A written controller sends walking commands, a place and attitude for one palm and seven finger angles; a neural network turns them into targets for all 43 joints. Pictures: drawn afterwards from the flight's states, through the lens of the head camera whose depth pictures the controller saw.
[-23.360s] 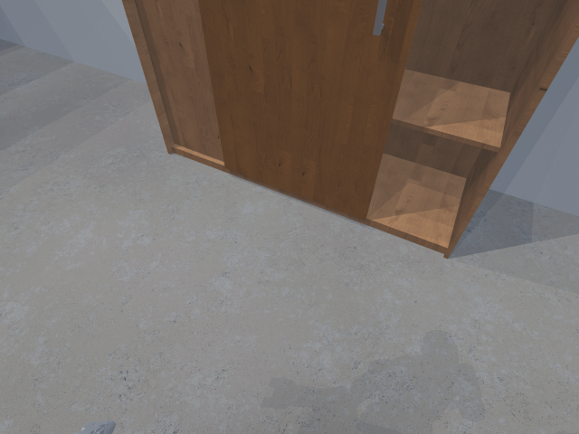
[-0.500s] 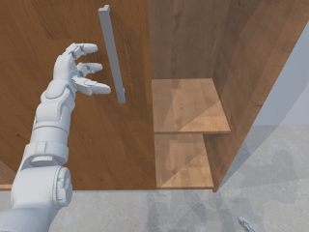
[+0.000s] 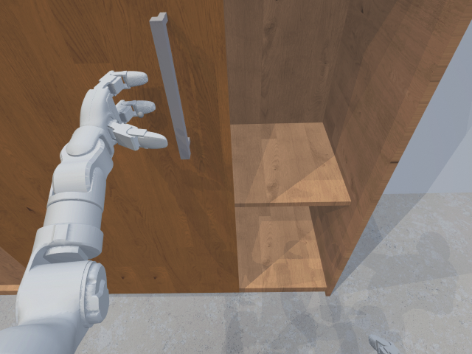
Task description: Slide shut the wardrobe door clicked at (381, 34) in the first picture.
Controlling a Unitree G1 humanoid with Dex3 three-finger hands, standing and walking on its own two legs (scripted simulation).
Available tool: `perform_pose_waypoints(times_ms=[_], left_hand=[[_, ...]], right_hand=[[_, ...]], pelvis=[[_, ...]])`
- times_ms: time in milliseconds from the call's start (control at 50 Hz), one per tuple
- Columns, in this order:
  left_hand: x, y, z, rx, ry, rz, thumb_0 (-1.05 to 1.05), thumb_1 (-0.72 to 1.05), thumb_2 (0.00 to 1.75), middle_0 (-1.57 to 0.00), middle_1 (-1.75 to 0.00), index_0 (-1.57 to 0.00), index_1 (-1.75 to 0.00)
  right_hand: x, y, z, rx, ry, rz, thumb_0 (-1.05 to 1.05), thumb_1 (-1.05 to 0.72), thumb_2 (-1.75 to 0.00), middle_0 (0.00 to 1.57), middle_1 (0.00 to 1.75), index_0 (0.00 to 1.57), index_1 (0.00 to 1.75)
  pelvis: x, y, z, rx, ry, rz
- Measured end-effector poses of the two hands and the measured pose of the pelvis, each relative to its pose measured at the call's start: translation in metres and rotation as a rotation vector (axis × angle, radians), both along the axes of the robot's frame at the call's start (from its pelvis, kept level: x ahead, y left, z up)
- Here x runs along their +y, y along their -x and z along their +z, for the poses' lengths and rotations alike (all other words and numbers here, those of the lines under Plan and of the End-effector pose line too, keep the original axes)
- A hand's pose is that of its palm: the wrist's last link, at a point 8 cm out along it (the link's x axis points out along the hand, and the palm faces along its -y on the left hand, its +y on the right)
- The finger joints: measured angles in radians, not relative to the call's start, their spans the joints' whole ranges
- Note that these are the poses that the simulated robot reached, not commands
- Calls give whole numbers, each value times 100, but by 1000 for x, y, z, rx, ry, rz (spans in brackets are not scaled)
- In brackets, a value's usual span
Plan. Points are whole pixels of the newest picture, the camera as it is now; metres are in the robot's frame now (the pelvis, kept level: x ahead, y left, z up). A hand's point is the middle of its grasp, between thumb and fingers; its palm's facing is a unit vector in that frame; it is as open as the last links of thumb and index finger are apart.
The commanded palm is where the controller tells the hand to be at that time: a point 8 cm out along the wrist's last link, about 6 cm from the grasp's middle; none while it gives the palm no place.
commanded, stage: move the hooked fingers beside the handle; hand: left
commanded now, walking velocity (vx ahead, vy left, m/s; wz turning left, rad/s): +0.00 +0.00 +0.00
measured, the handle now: (175, 95) +0.50 +0.12 +0.22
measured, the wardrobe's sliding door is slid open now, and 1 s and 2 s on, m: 0.37 0.37 0.37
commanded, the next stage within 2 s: feel for the door with the fingertips in 0.40 s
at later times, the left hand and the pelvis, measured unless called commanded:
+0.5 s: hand (136, 112) +0.44 +0.17 +0.22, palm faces +0.05 -1.00 -0.01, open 14.0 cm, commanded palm +0.42 +0.22 +0.22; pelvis +0.00 +0.00 +0.00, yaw +0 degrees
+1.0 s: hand (161, 111) +0.44 +0.13 +0.22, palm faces +0.04 -1.00 +0.01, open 14.0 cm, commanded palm +0.42 +0.19 +0.22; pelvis +0.00 +0.00 +0.00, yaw +0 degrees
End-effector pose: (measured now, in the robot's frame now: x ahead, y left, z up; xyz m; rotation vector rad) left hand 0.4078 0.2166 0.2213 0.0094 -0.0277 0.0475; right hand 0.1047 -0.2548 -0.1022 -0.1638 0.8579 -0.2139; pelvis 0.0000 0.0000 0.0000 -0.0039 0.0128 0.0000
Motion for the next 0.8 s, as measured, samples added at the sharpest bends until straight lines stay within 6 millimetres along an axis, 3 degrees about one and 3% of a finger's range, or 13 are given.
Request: perform_pose_waypoints(times_ms=[220, 540, 660, 800], left_hand=[[4, 1, 4, 2, -8, 6, -2, -50, 30, -30, -120, -30, -120], [9, -11, -1, 5, -4, 1, -2, -50, 30, -30, -120, -30, -120], [0, -13, -3, 0, 5, -21, -2, -50, 30, -30, -120, -30, -120], [-22, -11, -3, -9, 15, -39, -2, -50, 30, -30, -120, -30, -120]], right_hand=[[2, -1, 1, -11, -2, 13, 1, -90, -90, 20, 30, 20, 30], [-4, 23, -3, 45, 13, -24, 1, -90, -90, 20, 30, 20, 30], [-2, 24, -5, 55, 10, -22, 1, -90, -90, 20, 30, 20, 30], [6, 11, -4, 25, -10, -8, 1, -90, -90, 20, 30, 20, 30]], pelvis=[[-2, 4, 0, -2, 2, 7], [1, 2, 0, 12, 3, -2], [3, 0, 0, 16, 4, -2], [6, -1, 0, 14, 1, -5]])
